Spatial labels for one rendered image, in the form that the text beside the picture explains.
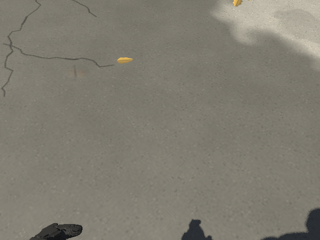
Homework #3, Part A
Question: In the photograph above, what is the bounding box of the robot left hand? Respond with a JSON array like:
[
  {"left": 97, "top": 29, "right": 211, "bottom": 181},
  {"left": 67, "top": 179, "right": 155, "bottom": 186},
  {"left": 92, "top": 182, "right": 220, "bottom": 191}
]
[{"left": 29, "top": 223, "right": 83, "bottom": 240}]

